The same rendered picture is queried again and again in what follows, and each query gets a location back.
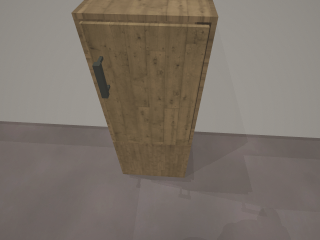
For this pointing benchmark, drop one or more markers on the cupboard door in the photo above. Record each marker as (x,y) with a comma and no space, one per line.
(154,72)

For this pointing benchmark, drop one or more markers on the handle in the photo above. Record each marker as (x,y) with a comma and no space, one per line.
(100,78)

